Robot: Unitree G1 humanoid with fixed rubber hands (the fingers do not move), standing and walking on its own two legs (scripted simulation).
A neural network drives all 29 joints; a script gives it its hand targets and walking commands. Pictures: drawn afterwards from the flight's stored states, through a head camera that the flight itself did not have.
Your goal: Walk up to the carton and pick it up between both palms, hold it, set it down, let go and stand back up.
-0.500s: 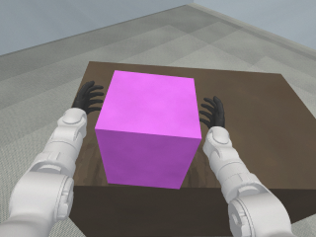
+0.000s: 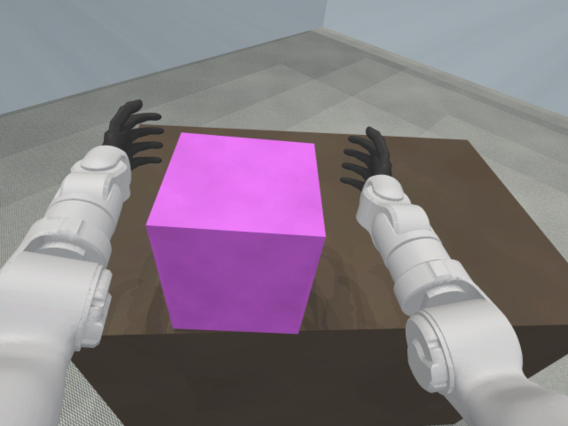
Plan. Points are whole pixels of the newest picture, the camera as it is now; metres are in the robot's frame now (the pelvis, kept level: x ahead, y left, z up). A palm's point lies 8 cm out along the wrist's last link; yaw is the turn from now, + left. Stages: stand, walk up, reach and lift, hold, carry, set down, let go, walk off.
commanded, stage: set down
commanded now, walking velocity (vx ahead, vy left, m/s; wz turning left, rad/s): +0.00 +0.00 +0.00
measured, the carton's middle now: (242, 237) +0.43 +0.01 +0.05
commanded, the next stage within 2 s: none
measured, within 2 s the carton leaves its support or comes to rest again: neither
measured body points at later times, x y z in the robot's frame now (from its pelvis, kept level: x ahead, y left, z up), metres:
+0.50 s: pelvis -0.01 +0.00 +0.01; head -0.01 +0.03 +0.45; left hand +0.46 +0.19 +0.20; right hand +0.40 -0.18 +0.18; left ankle +0.03 +0.11 -0.74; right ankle +0.01 -0.13 -0.74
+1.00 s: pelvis -0.01 +0.02 +0.00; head -0.02 +0.04 +0.45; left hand +0.40 +0.23 +0.15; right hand +0.35 -0.17 +0.14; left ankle +0.03 +0.11 -0.74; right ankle +0.01 -0.13 -0.74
